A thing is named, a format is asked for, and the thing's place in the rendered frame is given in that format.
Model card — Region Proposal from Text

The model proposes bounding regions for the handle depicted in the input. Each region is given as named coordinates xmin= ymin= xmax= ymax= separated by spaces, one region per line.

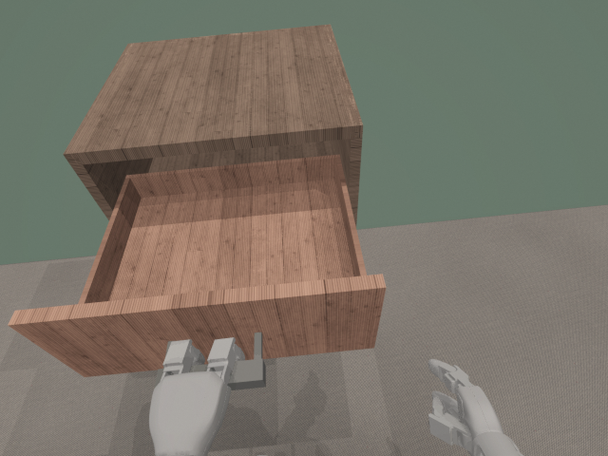
xmin=155 ymin=332 xmax=266 ymax=390

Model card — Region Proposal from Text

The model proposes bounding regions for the right robot hand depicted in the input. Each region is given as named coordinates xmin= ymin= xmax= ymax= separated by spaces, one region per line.
xmin=428 ymin=359 xmax=504 ymax=456

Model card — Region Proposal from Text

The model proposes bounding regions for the cabinet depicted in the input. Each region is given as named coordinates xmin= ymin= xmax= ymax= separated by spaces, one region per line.
xmin=63 ymin=25 xmax=363 ymax=226

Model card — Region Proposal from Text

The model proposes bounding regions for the left robot hand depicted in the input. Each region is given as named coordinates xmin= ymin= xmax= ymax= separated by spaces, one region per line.
xmin=149 ymin=337 xmax=245 ymax=456

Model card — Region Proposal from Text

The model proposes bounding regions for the robot right forearm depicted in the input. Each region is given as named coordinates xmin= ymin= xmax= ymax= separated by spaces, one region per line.
xmin=471 ymin=431 xmax=524 ymax=456

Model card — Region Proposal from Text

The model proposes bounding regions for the drawer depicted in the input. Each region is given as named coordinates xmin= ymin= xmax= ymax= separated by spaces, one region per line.
xmin=8 ymin=155 xmax=386 ymax=377

